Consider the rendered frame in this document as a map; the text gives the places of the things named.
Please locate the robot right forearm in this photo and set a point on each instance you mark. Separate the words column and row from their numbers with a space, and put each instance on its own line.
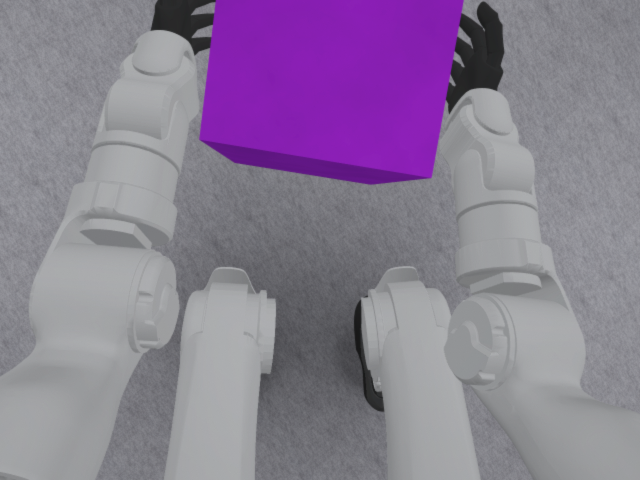
column 492, row 179

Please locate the robot left forearm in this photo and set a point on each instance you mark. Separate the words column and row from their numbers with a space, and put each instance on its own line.
column 126, row 199

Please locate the carton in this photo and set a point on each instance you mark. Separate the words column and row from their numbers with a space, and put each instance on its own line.
column 352, row 90

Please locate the left robot upper arm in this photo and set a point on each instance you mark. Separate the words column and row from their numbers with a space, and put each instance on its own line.
column 96, row 309

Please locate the robot left thigh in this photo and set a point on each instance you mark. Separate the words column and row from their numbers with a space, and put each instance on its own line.
column 213, row 435

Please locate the right robot hand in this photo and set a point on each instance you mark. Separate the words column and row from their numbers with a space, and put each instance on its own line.
column 483, row 61

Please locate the left robot hand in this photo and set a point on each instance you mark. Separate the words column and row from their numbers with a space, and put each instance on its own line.
column 175, row 16

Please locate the right robot upper arm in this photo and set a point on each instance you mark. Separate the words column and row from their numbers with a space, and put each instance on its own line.
column 524, row 358

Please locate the robot left shin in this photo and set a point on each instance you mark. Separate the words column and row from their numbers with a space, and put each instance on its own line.
column 196, row 306

